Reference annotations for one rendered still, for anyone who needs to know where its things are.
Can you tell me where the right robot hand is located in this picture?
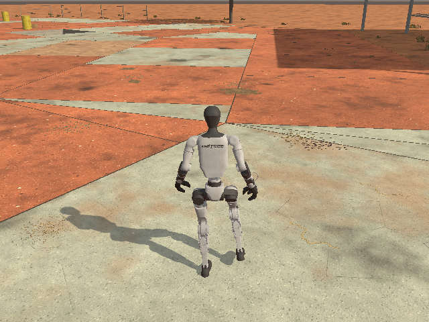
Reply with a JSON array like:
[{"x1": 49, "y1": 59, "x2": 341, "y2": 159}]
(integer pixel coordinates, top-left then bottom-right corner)
[{"x1": 243, "y1": 185, "x2": 258, "y2": 201}]

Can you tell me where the left robot hand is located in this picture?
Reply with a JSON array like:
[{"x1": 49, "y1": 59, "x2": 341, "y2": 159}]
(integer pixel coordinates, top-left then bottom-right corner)
[{"x1": 175, "y1": 180, "x2": 190, "y2": 193}]

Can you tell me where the left robot forearm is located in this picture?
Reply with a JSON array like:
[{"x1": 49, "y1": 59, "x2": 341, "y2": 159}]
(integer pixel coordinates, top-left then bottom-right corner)
[{"x1": 176, "y1": 161, "x2": 187, "y2": 184}]

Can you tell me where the left robot upper arm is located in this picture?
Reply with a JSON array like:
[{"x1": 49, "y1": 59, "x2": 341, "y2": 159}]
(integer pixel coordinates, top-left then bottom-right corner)
[{"x1": 181, "y1": 136, "x2": 199, "y2": 172}]

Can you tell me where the robot left foot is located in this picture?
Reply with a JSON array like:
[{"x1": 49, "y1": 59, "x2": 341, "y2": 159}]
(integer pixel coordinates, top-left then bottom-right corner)
[{"x1": 201, "y1": 260, "x2": 212, "y2": 278}]

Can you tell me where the robot right thigh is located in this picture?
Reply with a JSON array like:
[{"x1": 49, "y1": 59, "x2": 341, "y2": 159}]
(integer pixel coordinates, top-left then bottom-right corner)
[{"x1": 224, "y1": 185, "x2": 239, "y2": 220}]

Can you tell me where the right robot upper arm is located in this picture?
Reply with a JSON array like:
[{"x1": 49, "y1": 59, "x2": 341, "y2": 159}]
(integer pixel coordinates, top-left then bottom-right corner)
[{"x1": 227, "y1": 134, "x2": 247, "y2": 172}]

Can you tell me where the right robot forearm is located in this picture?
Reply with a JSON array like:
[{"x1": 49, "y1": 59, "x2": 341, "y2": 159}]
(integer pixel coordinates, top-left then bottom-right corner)
[{"x1": 241, "y1": 161, "x2": 255, "y2": 189}]

